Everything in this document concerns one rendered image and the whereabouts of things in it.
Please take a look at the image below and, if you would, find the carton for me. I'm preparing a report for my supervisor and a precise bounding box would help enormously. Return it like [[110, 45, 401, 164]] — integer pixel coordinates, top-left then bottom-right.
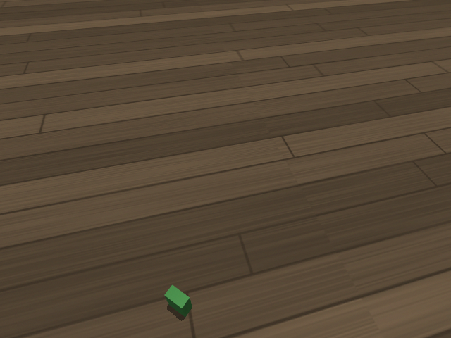
[[164, 285, 192, 317]]

